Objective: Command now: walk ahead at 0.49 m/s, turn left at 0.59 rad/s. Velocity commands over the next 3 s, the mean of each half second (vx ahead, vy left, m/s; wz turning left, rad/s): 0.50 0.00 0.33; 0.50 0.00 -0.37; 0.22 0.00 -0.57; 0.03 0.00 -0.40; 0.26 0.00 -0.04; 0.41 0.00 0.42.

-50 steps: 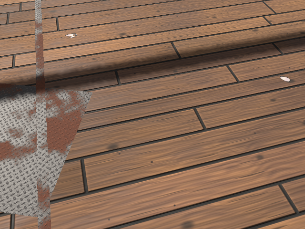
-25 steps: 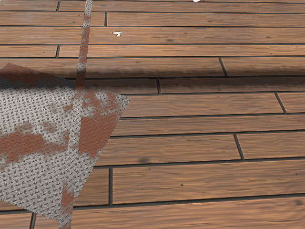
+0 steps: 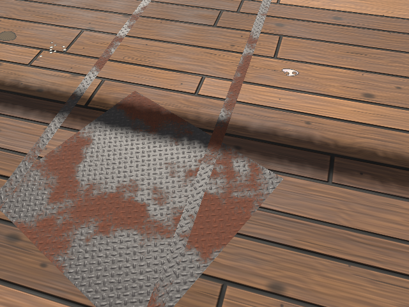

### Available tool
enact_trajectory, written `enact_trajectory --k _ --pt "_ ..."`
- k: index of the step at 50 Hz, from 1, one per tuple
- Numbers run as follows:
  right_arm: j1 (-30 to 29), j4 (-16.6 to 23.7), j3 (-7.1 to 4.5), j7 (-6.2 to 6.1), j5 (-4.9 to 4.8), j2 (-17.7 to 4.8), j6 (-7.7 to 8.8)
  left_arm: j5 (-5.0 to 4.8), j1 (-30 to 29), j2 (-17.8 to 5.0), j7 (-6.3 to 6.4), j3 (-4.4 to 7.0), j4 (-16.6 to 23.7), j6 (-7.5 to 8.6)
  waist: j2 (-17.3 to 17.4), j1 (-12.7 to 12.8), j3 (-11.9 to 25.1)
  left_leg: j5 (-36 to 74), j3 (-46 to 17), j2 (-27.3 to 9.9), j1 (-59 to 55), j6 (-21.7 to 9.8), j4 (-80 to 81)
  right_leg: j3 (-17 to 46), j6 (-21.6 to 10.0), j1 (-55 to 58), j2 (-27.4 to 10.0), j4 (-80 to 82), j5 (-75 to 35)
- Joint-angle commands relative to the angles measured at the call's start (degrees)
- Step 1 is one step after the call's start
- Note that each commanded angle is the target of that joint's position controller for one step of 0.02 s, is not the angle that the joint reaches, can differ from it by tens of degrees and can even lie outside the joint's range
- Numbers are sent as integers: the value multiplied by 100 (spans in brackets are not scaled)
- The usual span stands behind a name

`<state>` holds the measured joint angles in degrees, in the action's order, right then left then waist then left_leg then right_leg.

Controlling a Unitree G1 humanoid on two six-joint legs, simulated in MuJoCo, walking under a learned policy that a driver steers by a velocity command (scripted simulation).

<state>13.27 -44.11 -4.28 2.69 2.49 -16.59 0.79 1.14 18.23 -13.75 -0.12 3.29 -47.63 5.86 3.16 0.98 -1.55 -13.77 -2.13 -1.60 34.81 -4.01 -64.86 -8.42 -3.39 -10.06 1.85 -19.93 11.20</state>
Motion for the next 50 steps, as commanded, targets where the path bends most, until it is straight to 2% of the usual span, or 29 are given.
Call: enact_trajectory --k 1,5,7,10,12,13,14,15,16,17,18,19,21,22,24,28,32,35,38,40,41,42,43,44,45,46,47,48,50 --pt "-106 414 50 92 2 -1 -8 -9 102 -437 -25 63 200 138 -671 -131 -77 592 -153 -276 687 64 216 990 -669 256 -1673 1199 -1189" --pt "-937 666 158 176 -44 133 44 -12 316 -518 -17 60 66 108 -698 27 -214 1463 281 -230 406 46 1583 197 -480 313 -1462 1113 -1720" --pt "-1347 792 205 210 -36 178 61 -9 576 -595 10 57 -48 80 -693 162 -311 1393 503 -158 128 -14 2209 86 -462 414 -1516 1131 -1811" --pt "-1592 860 221 169 4 147 78 4 934 -722 49 59 -281 -24 -708 236 -407 773 704 23 -112 -189 2828 36 -483 994 -1703 924 -2358" --pt "-1361 770 188 95 51 65 109 2 1033 -857 74 61 -423 -112 -818 80 -215 167 890 345 -681 -388 3125 -97 -453 1349 -1763 221 -4070" --pt "-865 602 143 57 69 -19 153 2 1055 -933 82 62 -481 -161 -853 -158 89 46 923 549 -1303 -512 3367 -193 -417 1424 -1743 -518 -4781" --pt "50 266 68 3 119 -151 224 -32 1035 -918 92 35 -493 -204 -702 -557 618 327 901 686 -2557 -652 3770 -408 -307 1042 -1596 -1624 -4622" --pt "1043 19 -61 -86 214 -555 262 -58 951 -740 88 -35 -300 -191 -321 -960 1346 -127 -285 -326 -4196 -918 3753 -409 -201 -192 -1442 -3176 -2787" --pt "1258 -33 -183 -164 138 -1138 251 -178 1318 -101 -51 -177 -1 -165 1112 -675 2040 24 -3286 -2213 -5883 -1743 4188 -293 95 -2536 -380 -5262 1997" --pt "1418 -30 -204 -230 -63 -1061 199 -102 647 -768 -1 26 21 -175 205 -916 1949 700 -3517 -2112 -5623 -1647 4513 679 53 -3021 -356 -5771 1830" --pt "989 -136 -148 -259 -112 -875 217 -156 175 -681 -19 17 182 -126 100 -693 1129 1486 -2423 -1821 -4947 -1451 4560 859 -12 -3236 -607 -5614 1201" --pt "689 -161 -73 -240 -121 -571 257 -147 123 -560 -31 -27 149 -82 -128 -460 673 2049 -1844 -1562 -4141 -1241 4722 867 -14 -2968 -747 -5170 871" --pt "289 -196 40 -226 -167 -199 330 25 449 -420 -65 -36 -47 -239 -92 -17 358 2178 -1097 -1113 -3184 -924 5080 885 82 -2290 -885 -4615 694" --pt "280 -222 70 -221 -157 -111 380 53 595 -335 -100 -36 -144 -330 -58 58 349 2196 -904 -1066 -2972 -897 5232 869 115 -2086 -844 -4539 657" --pt "435 -365 52 -225 -181 -190 474 64 504 -255 -174 -23 -154 -420 -47 119 169 2186 -590 -1011 -2775 -889 5521 870 148 -2191 -806 -4412 410" --pt "783 -596 70 -238 -141 -191 538 23 -384 -268 -205 4 84 -445 -18 -59 -293 2023 5 -934 -2828 -717 5854 1073 171 -2918 -740 -3758 -520" --pt "898 -720 116 -274 -149 -191 587 32 -1064 -180 -247 -67 284 -399 11 -192 -416 2339 559 -904 -3052 -558 5890 794 91 -2815 -614 -2631 -1330" --pt "1198 -907 127 -354 -134 -253 571 61 -1596 -163 -289 -114 505 -380 -33 -357 -557 2752 791 -1058 -3578 -488 5778 464 -71 -2804 -546 -1973 -1283" --pt "1219 -1019 112 -430 -102 -413 515 72 -1565 -217 -288 -90 583 -368 44 -249 -421 4460 1055 -1177 -4148 -367 5056 127 -356 -2425 -246 -1587 -582" --pt "1125 -1033 72 -469 -68 -594 447 87 -940 -357 -240 -12 436 -361 199 49 29 6065 1233 -1206 -4320 -294 3850 -106 -614 -1640 165 -1516 46" --pt "1078 -1005 50 -474 -67 -679 392 106 -262 -485 -218 66 235 -327 178 334 429 5978 1311 -1169 -4116 -250 2798 -79 -759 -831 351 -1243 114" --pt "971 -895 53 -466 -94 -701 380 180 657 -801 -165 210 -26 -294 -71 773 930 4762 1367 -1014 -3144 -128 1320 535 -1040 579 70 -939 163" --pt "1250 -552 171 -360 -231 -148 433 208 1017 -1556 -75 434 -7 -316 -1352 622 1647 980 1423 -156 -861 176 -1063 3249 -1907 2493 -1683 -809 201" --pt "875 -385 106 -304 -165 -382 503 -31 881 -1561 -100 438 8 -372 -1217 577 1998 -1581 253 546 339 225 -2008 5318 -2290 2902 -2204 161 -90" --pt "331 -220 117 -265 -142 -386 562 -97 539 -1436 -72 414 -17 -404 -749 480 1108 -982 -141 82 871 176 -1873 4361 -2049 2284 -2006 289 -30" --pt "223 -174 146 -253 -168 -363 622 -98 232 -1093 -54 335 13 -408 -346 287 512 -489 -53 -159 720 190 -1351 3712 -1792 1420 -1849 434 -417" --pt "235 -205 140 -262 -130 -317 594 -89 -7 -879 -44 276 36 -394 -95 40 159 -367 -39 -322 392 235 -854 3225 -1532 735 -1546 541 -922" --pt "329 -194 154 -264 -31 -265 480 -125 -169 -731 -26 227 44 -369 -142 -170 47 -351 -42 -415 26 336 -513 2823 -1380 231 -1270 643 -1267" --pt "437 -187 176 -228 56 -152 261 -129 -146 -736 -37 208 58 -260 -311 -280 158 -315 58 -420 -311 487 -161 2443 -1341 -113 -995 707 -1793"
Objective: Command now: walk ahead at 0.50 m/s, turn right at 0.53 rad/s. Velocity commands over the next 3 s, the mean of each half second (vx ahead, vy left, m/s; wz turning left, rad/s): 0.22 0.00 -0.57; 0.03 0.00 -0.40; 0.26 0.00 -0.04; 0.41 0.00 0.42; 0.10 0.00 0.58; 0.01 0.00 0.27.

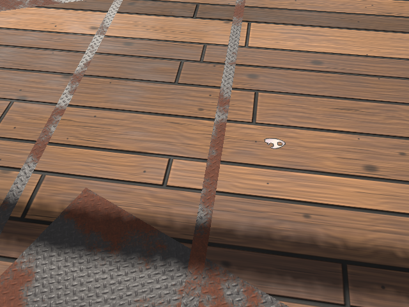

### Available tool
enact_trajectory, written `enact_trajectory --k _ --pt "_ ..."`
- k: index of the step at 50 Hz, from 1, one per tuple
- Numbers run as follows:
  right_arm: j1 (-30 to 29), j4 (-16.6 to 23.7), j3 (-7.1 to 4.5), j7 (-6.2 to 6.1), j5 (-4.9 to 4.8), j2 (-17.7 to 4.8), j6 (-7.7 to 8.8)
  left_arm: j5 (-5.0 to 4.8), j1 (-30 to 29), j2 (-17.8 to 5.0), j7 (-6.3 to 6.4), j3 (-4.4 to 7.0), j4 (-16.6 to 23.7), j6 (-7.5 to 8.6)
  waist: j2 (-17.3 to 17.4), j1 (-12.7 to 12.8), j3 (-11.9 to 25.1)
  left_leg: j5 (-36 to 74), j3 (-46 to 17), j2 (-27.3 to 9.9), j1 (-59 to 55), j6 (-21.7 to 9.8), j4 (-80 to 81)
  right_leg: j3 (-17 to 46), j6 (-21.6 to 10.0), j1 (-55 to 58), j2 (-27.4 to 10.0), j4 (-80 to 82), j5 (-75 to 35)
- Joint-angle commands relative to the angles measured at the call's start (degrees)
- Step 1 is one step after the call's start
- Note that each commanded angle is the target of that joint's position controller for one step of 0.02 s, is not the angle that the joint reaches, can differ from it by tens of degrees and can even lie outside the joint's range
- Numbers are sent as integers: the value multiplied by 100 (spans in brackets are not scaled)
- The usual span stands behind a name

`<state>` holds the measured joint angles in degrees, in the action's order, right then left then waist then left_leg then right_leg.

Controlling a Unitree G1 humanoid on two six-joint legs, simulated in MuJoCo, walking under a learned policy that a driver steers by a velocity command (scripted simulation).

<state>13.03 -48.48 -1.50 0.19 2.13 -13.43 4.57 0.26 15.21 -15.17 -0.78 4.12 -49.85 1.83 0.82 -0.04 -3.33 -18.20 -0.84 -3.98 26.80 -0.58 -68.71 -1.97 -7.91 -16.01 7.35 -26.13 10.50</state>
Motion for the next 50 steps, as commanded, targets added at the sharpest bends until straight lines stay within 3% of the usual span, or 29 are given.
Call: enact_trajectory --k 1,3,6,9,12,14,15,16,17,18,19,20,21,23,26,31,35,37,38,39,40,41,42,43,45,47,50 --pt "397 299 -95 35 91 -432 -180 -45 229 -682 24 145 257 180 -122 -194 334 249 -16 -182 516 209 439 1673 -881 395 -1451 1363 -1827" --pt "45 451 -98 23 56 -439 -227 -29 394 -815 34 168 243 199 -170 -135 169 605 98 -122 683 344 920 1510 -777 323 -1354 1271 -2944" --pt "-473 656 -70 -2 14 -423 -237 -46 674 -824 59 165 210 128 -364 58 284 1094 181 74 726 406 1685 1284 -415 573 -1134 815 -4295" --pt "-923 827 -34 -10 -61 -465 -233 -36 915 -841 120 168 223 16 -566 301 451 1430 137 285 728 340 2320 1470 -204 1016 -1100 503 -4382" --pt "-1180 934 -13 -42 -97 -570 -192 36 990 -860 185 179 279 -88 -601 416 451 1306 24 486 632 254 2912 1816 -170 1374 -1173 122 -4300" --pt "-817 851 -42 -84 -114 -731 -127 82 724 -921 222 204 408 -116 -644 217 476 1106 -146 585 14 102 3518 2092 -32 1305 -1167 -260 -4173" --pt "-449 751 -73 -118 -115 -835 -85 74 501 -981 221 221 490 -97 -669 25 541 1166 -170 650 -548 -8 3944 2198 91 1158 -1070 -554 -4075" --pt "56 630 -98 -167 -78 -906 0 2 278 -982 190 217 560 -50 -512 -292 670 1945 -196 540 -1393 -134 4622 2140 255 872 -805 -1183 -3780" --pt "662 612 -173 -243 -10 -1293 71 -105 349 -669 151 123 782 21 204 -418 1358 3681 -1155 -729 -2790 -433 4476 1804 467 189 -490 -2508 -1993" --pt "496 788 -222 -232 -38 -1622 -31 -243 1400 -282 220 79 785 -23 1381 99 2094 6689 -2824 -2487 -3886 -1368 4146 922 577 -955 494 -4057 3073" --pt "487 802 -230 -193 -203 -1291 -148 20 1624 -793 274 144 554 -145 870 129 2310 6087 -3180 -2495 -3458 -1674 4175 778 569 -1155 49 -4659 2908" --pt "169 919 -115 -205 -205 -840 -194 110 1153 -924 237 194 514 -238 360 106 1681 4815 -2511 -2061 -2828 -1545 4422 790 640 -1243 -155 -4817 2372" --pt "-170 966 -33 -221 -181 -592 -247 140 737 -880 169 195 596 -305 209 121 1135 3837 -1803 -1588 -2247 -1288 4734 707 736 -1291 -314 -4621 2008" --pt "-392 980 -37 -276 -106 -661 -314 138 593 -731 29 174 657 -478 735 188 699 3157 -952 -1065 -1547 -1086 5087 555 928 -1116 -428 -4514 1592" --pt "-305 923 -96 -250 -47 -762 -309 57 547 -606 -28 127 738 -572 703 227 764 3015 -441 -1006 -1351 -1163 5181 412 994 -963 -410 -4211 1403" --pt "-287 907 -188 -218 -37 -913 -394 100 -28 -503 -123 23 1028 -665 836 92 662 1154 -159 -1177 -1197 -1179 5443 184 910 -793 -727 -2965 1253" --pt "-127 833 -287 -150 -11 -1131 -484 62 -224 -494 -162 -37 1194 -618 867 -40 704 725 -49 -1288 -1085 -1098 5271 -80 699 -117 -659 -1869 1483" --pt "-158 793 -310 -123 -78 -1195 -548 70 88 -423 -141 -67 1114 -543 702 148 710 860 91 -1232 -885 -901 4899 -205 515 525 -547 -786 1041" --pt "-19 724 -313 -103 -92 -1147 -584 90 260 -473 -120 -64 1043 -486 461 211 635 871 245 -1123 -596 -619 4577 -52 416 938 -518 -37 673" --pt "246 687 -262 -41 -73 -838 -618 148 265 -731 -68 -32 1067 -417 -591 142 509 181 756 -675 -175 -170 3566 1215 281 1101 -1325 1089 899" --pt "195 1018 -126 -61 -118 -366 -642 128 -49 -1523 -33 125 1335 -406 -1991 36 214 -1572 1066 359 899 231 2742 3299 -316 768 -2931 1580 204" --pt "-301 978 -215 -114 -65 -773 -736 212 210 -1315 58 123 1198 -383 -1181 391 94 -1377 209 133 354 189 1803 2797 -675 37 -2887 1406 -329" --pt "-195 929 -218 -73 -168 -685 -782 200 -160 -988 97 7 1169 -356 -1060 52 58 -969 58 168 169 146 1571 2230 -613 -88 -2467 1321 -522" --pt "15 775 -229 -47 -185 -696 -773 161 -516 -765 105 -66 1182 -338 -939 -158 5 -547 40 171 64 110 1560 1747 -395 -82 -2068 1312 -575" --pt "397 491 -283 -34 -65 -803 -738 93 -715 -555 159 -136 1227 -260 -964 -229 328 -231 173 267 -29 112 1380 1257 -293 481 -1721 1065 -1707" --pt "378 443 -253 -20 -95 -676 -742 53 -508 -436 164 -194 1130 -206 -677 -160 553 -294 134 272 -178 170 1584 1149 -332 858 -1767 891 -2359" --pt "144 452 -156 -49 -136 -457 -776 78 -287 -474 188 -197 947 -186 -801 48 476 -441 132 279 -486 177 2555 1226 -358 1035 -1802 789 -2009"
Over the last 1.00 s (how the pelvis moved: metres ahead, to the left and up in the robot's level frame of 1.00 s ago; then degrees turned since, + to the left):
0.55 0.04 -0.01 -7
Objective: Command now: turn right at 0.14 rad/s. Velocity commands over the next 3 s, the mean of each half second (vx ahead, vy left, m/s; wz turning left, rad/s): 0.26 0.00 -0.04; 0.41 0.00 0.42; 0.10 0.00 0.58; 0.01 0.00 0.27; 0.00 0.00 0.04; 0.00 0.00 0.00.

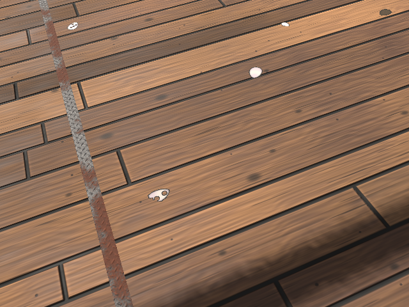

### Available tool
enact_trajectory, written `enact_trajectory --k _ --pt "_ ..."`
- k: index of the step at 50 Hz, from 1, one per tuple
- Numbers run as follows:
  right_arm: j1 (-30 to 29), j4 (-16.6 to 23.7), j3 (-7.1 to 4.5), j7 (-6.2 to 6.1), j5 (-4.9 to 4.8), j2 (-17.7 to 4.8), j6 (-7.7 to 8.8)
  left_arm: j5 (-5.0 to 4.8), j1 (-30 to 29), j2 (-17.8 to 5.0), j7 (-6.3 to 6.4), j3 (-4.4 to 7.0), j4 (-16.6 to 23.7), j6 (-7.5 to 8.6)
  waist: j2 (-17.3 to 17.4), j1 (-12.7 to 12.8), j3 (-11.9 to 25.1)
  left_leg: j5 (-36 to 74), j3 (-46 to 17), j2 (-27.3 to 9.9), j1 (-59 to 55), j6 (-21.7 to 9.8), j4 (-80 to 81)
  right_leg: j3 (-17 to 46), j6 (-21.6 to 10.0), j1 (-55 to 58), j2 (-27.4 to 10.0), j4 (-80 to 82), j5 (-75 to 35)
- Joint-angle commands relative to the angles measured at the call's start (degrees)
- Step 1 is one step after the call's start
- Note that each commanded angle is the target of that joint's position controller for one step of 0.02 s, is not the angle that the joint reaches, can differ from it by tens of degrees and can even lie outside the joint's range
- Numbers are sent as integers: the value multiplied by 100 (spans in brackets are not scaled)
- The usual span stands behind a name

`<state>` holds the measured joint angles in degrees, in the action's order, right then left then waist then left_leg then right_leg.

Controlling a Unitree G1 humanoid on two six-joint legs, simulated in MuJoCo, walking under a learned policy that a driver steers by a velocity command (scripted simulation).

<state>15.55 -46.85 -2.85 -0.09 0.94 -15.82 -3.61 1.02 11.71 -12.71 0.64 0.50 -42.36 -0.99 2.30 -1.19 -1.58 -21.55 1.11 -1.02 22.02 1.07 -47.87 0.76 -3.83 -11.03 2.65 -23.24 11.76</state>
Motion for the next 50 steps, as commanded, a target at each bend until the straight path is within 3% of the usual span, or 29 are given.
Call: enact_trajectory --k 1,3,5,6,7,8,9,10,11,13,16,18,21,23,24,25,26,27,28,29,31,34,38,41,43,46,48,49,50 --pt "-131 276 -10 -45 -24 -219 35 21 98 -744 54 169 143 86 -1011 214 271 -205 -41 23 -154 -9 749 1021 -793 508 -1350 463 -2024" --pt "-35 209 14 -89 -32 -224 59 35 216 -773 66 175 11 68 -1001 266 383 -287 31 115 -505 -67 1317 1227 -832 475 -1371 509 -1217" --pt "159 103 22 -95 43 -221 160 -12 311 -985 64 259 -137 -5 -914 167 239 -41 310 316 -925 -203 2024 1492 -792 146 -1238 683 1141" --pt "273 38 32 -95 86 -203 227 -38 270 -959 62 262 -156 -29 -797 73 90 97 280 293 -1361 -330 2377 1574 -705 -334 -1158 704 2127" --pt "499 -46 28 -99 114 -254 300 -28 135 -825 50 235 -120 -14 -587 -57 -49 -199 -114 45 -1870 -513 2524 1559 -589 -993 -1017 520 2591" --pt "844 -130 -21 -111 130 -538 364 -43 -221 -591 5 177 61 38 45 -251 -217 -1072 -1064 -598 -2252 -826 2974 1118 -391 -1882 -630 -120 2475" --pt "1210 -291 -133 -84 20 -894 405 -48 -719 -483 -44 158 264 100 895 -457 -546 -2351 -2477 -1340 -2157 -1264 3892 118 -148 -2572 144 -1255 1744" --pt "1236 -384 -176 -58 69 -932 433 70 -1022 -677 -85 204 396 175 1052 -512 -1008 -2303 -3159 -2010 -1922 -1571 4387 -147 -94 -2888 0 -1981 1451" --pt "1111 -388 -137 -43 86 -732 481 95 -983 -757 -126 255 372 235 638 -353 -1049 -1999 -3083 -1998 -1859 -1636 4447 61 -72 -2956 -212 -2421 1248" --pt "740 -320 -129 -33 24 -630 581 104 -536 -755 -238 293 141 305 424 -72 -745 -1173 -2344 -1582 -2108 -1431 4411 41 18 -2825 -359 -2663 895" --pt "719 -426 -111 -6 -6 -470 720 103 -635 -506 -340 241 74 337 449 -94 -452 188 -1294 -1054 -2081 -1229 4217 -297 154 -2349 -348 -2279 381" --pt "877 -542 -124 8 3 -476 752 91 -924 -400 -359 202 167 325 520 -200 -468 501 -1047 -1016 -1912 -1212 4135 -414 203 -2053 -357 -1787 228" --pt "945 -633 -175 36 17 -635 759 66 -1018 -480 -322 222 226 316 533 -196 -494 849 -1011 -1136 -1481 -1203 3888 -513 164 -1271 -315 -1144 262" --pt "767 -635 -205 45 -27 -749 736 68 -393 -549 -254 280 38 360 329 182 -395 1181 -1024 -1116 -962 -1091 3388 -578 119 -194 -163 -615 -45" --pt "733 -631 -184 48 -27 -689 740 97 270 -705 -188 359 -202 419 59 455 -141 1634 -863 -885 -580 -970 2672 -506 74 759 -77 -403 20" --pt "582 -514 -117 69 -37 -488 764 182 1198 -1109 -91 493 -421 500 -633 885 404 1509 -442 -424 -3 -781 1182 428 -101 1829 -862 53 783" --pt "685 -218 47 72 -131 159 777 226 1885 -1844 -41 638 -478 520 -2099 983 1050 -583 184 375 1284 -524 -747 2919 -527 2676 -2537 1139 2805" --pt "666 -307 -100 37 -20 -379 699 153 1661 -1636 -25 590 -507 475 -1439 799 764 -819 -430 274 1536 -664 -1674 3761 -754 1866 -2747 1531 3419" --pt "525 -306 -145 83 -16 -455 678 113 987 -1250 -41 474 -361 468 -886 458 159 -294 -622 -41 1607 -769 -1854 3023 -653 1292 -2527 1485 3160" --pt "478 -361 -124 143 -36 -332 679 76 585 -934 -69 395 -299 513 -686 293 -114 146 -594 -223 1461 -752 -1716 2254 -528 855 -2230 1553 2231" --pt "503 -445 -131 200 44 -213 595 61 435 -638 -31 299 -324 609 -769 132 -162 556 -468 -382 1222 -642 -1526 1135 -302 618 -1816 1629 796" --pt "181 -335 -121 293 66 -66 486 21 793 -598 -2 289 -525 719 -660 110 -128 1022 -350 -391 1516 -531 -1605 352 -318 793 -1718 1602 -520" --pt "-571 -63 -92 369 82 18 428 26 1127 -519 9 272 -719 738 -594 171 -333 1618 -245 -419 2182 -400 -1213 -261 -404 957 -1733 1664 -1153" --pt "-1192 176 -17 429 98 107 448 30 1149 -495 14 256 -819 746 -595 218 -491 2116 63 -349 1950 -371 -169 -796 -377 833 -1598 1626 -1666" --pt "-1532 328 48 458 123 201 469 -1 1168 -553 55 257 -899 733 -565 236 -615 2255 426 -249 1522 -430 600 -1167 -329 764 -1575 1394 -2739" --pt "-1413 360 45 432 166 134 494 -34 1298 -742 134 297 -1038 660 -690 177 -345 1982 801 123 819 -650 1123 -1453 -195 1160 -1595 557 -4632" --pt "-642 173 -36 363 188 -60 528 -43 1152 -910 194 361 -1027 573 -841 -131 131 1582 861 483 36 -897 1272 -1507 -137 1312 -1588 -647 -5627" --pt "-43 7 -117 315 211 -224 589 -59 1089 -961 195 383 -993 521 -795 -356 505 1703 723 606 -663 -1043 1605 -1462 -97 1164 -1570 -1636 -5204" --pt "576 -168 -225 224 276 -468 666 -106 1003 -989 157 399 -939 504 -474 -701 868 2549 408 450 -1623 -1231 2263 -1528 106 594 -1336 -3092 -3752"
Over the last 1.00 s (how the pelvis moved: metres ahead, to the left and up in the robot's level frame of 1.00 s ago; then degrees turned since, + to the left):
0.18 0.01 0.01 -30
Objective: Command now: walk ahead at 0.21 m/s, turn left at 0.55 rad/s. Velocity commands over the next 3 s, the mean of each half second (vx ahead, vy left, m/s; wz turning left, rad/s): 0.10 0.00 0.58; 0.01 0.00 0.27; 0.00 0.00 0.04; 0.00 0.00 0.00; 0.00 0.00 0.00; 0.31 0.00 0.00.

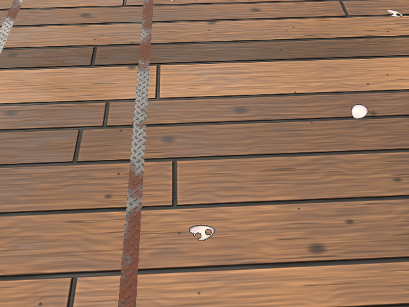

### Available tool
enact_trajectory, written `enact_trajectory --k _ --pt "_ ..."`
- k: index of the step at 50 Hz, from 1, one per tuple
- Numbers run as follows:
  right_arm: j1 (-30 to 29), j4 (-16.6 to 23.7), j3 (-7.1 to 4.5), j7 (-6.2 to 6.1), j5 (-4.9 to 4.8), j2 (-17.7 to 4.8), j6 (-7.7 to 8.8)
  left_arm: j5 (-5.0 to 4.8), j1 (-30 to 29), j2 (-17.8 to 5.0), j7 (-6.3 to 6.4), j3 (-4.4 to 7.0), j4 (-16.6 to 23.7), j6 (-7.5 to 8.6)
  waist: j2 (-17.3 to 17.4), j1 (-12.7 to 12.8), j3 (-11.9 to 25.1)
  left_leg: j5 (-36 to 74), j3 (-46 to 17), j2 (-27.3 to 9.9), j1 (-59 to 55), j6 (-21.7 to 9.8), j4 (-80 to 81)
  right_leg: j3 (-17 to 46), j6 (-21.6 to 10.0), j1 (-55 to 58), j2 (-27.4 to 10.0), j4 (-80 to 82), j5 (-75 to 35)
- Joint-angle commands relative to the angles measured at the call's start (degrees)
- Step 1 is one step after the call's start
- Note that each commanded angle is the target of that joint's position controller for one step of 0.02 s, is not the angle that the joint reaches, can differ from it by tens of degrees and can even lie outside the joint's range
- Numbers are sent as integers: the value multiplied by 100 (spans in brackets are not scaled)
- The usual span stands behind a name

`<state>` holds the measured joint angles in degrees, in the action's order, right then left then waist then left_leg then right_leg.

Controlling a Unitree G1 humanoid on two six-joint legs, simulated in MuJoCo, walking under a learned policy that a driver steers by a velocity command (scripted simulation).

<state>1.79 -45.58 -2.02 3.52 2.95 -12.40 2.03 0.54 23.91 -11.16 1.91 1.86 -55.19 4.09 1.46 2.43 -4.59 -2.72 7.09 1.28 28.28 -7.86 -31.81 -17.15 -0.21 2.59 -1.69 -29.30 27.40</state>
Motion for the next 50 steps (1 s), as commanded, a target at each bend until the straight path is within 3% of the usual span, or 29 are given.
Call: enact_trajectory --k 1,2,3,4,5,6,7,10,16,20,24,27,29,30,31,32,33,34,35,36,38,42,46,48,49,50 --pt "1915 -288 -441 -209 50 -1429 128 19 224 -517 -14 145 553 -7 722 -551 1687 3865 -1826 -1420 -3831 -717 -242 382 -59 -2468 -282 -4243 286" --pt "2090 -103 -577 -237 -177 -1840 35 -109 463 -662 -16 163 763 -102 922 -640 2828 4478 -4078 -2462 -4878 -1923 185 1379 108 -3633 465 -5839 1207" --pt "1840 36 -555 -328 -282 -1612 -103 -5 -36 -855 -30 184 794 -109 69 -698 2460 3476 -3612 -2236 -4291 -1754 699 1893 97 -3952 98 -5748 409" --pt "1332 101 -457 -379 -323 -1251 -154 -15 -444 -807 -46 161 900 -86 -29 -579 1584 2838 -3117 -2010 -3363 -1566 1002 1857 107 -4013 -86 -5375 -139" --pt "1060 100 -376 -394 -328 -956 -168 48 -594 -805 -34 170 888 -91 -288 -367 1027 2715 -2768 -1669 -2623 -1287 1220 1887 146 -3858 -237 -4901 -368" --pt "1000 102 -342 -418 -366 -822 -171 141 -567 -816 -33 184 919 -185 -250 -233 862 2736 -2492 -1441 -2124 -1121 1324 1926 198 -3555 -313 -4541 -431" --pt "966 96 -312 -408 -336 -749 -163 188 -431 -774 -28 182 877 -314 -223 -129 872 2667 -2305 -1267 -1771 -981 1385 1922 231 -3219 -309 -4288 -449" --pt "986 123 -380 -346 -221 -1004 -99 152 -423 -629 -30 156 935 -505 -132 -38 1017 2441 -2124 -977 -1382 -794 1390 1877 285 -2976 -203 -3740 -609" --pt "1240 205 -455 -371 -218 -1143 -260 140 -1303 -817 7 205 1275 -644 299 -359 856 -491 -2794 -800 -1472 -517 1708 2065 387 -3532 -138 -2854 -968" --pt "1418 229 -490 -383 -189 -1173 -323 88 -1644 -837 39 194 1423 -625 412 -505 709 -1144 -3273 -814 -1722 -497 1689 2181 348 -3594 7 -2266 -815" --pt "1411 279 -520 -358 -144 -1219 -354 -1 -1683 -842 71 157 1512 -541 510 -515 742 -420 -3569 -788 -1809 -499 1422 2183 197 -3107 284 -1642 -480" --pt "1252 316 -523 -330 -154 -1222 -389 -79 -1350 -871 95 135 1497 -462 597 -372 825 345 -3764 -754 -1790 -402 1222 2136 31 -2417 466 -824 -344" --pt "1067 329 -486 -346 -232 -1138 -423 -62 -871 -840 129 118 1384 -397 504 -96 824 171 -3610 -496 -1425 -72 959 2016 -97 -1451 463 609 -1090" --pt "1154 346 -424 -379 -281 -949 -415 16 -870 -1077 163 169 1394 -362 82 -158 788 -701 -3310 -153 -990 246 581 2522 -228 -976 -64 1331 -1192" --pt "1449 420 -326 -392 -342 -573 -392 118 -1218 -1576 181 239 1593 -374 -1224 -424 836 -2191 -2237 642 -247 599 -551 4151 -718 -617 -1548 1812 -1281" --pt "1333 378 -447 -439 -180 -1058 -383 159 -1433 -1679 121 268 1653 -410 -1173 -331 504 -3036 -1552 1014 115 680 -1632 4644 -1318 -1313 -2046 1688 -2392" --pt "1346 340 -479 -433 -103 -1163 -379 112 -1312 -1378 77 199 1609 -399 -817 -395 519 -2906 -1703 746 -149 732 -2332 4394 -1514 -1511 -1957 1497 -3096" --pt "1423 225 -475 -408 -128 -1111 -394 48 -1539 -1086 38 119 1600 -377 -580 -544 412 -2558 -1739 657 -224 774 -2608 3775 -1347 -1565 -1547 1376 -3350" --pt "1505 139 -459 -386 -142 -1052 -428 44 -1683 -1010 17 97 1623 -368 -675 -596 421 -2292 -1690 675 -243 838 -2815 3274 -1129 -1454 -1166 1258 -3614" --pt "1568 80 -438 -354 -142 -1003 -461 51 -1659 -1008 26 91 1618 -357 -917 -569 505 -2204 -1636 698 -189 899 -2966 3019 -1051 -1243 -988 1155 -4049" --pt "1416 56 -378 -327 -186 -913 -502 54 -1381 -987 11 75 1510 -338 -936 -413 615 -2189 -1560 683 -191 1025 -2789 2763 -1048 -886 -879 977 -4794" --pt "1021 10 -215 -358 -262 -698 -569 48 -1045 -1054 -6 81 1268 -325 -1053 -175 711 -2285 -1287 419 -626 1121 -1372 2752 -1041 -447 -872 840 -4684" --pt "972 -164 -129 -451 -344 -690 -561 82 -898 -1208 -57 130 1040 -405 -1239 -111 656 -2067 -847 285 -1431 944 145 2912 -1044 -598 -869 704 -4715" --pt "1228 -365 -82 -510 -306 -653 -470 35 -970 -1189 -53 129 936 -425 -964 -330 658 -617 -926 109 -2284 790 1607 2875 -759 -938 -802 538 -4544" --pt "1206 -398 -100 -553 -228 -838 -398 21 -915 -1071 -62 92 933 -385 -713 -278 813 -179 -1390 -268 -2900 690 1737 2889 -516 -1339 -755 544 -3926" --pt "1180 -399 -132 -589 -131 -1180 -335 3 -822 -924 -101 62 1007 -336 -53 -93 951 873 -2058 -983 -3319 511 1399 2561 -326 -1776 -445 335 -2968"
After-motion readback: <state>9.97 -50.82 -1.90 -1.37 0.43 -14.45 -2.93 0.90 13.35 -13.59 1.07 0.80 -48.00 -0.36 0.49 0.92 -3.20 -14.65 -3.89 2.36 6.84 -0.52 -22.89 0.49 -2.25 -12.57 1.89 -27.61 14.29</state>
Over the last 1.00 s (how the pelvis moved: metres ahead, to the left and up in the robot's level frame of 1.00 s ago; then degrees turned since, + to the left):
0.32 -0.01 -0.03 16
